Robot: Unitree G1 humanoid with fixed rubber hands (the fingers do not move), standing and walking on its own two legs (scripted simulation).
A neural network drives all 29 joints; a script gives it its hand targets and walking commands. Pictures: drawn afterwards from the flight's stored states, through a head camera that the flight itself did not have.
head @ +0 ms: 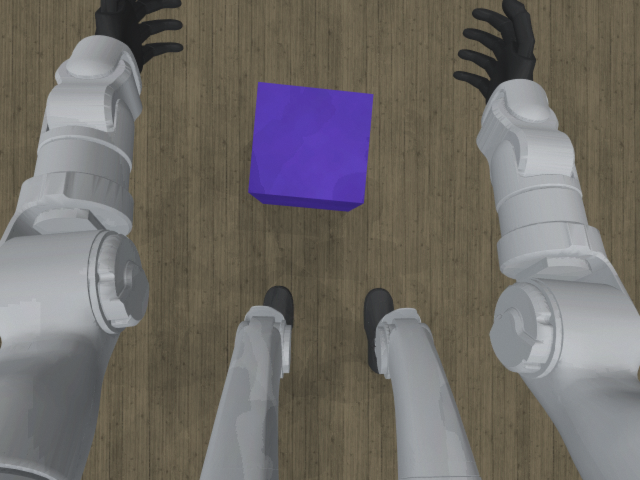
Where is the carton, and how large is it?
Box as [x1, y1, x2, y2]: [248, 82, 373, 211]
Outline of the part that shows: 258,82 248,192 261,202 271,204 347,211 361,204 363,202 373,94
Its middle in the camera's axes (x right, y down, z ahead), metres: -0.03 -0.17 +0.83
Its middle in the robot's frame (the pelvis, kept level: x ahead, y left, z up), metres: +0.53 +0.03 -0.52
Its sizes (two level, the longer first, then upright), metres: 0.210 0.200 0.250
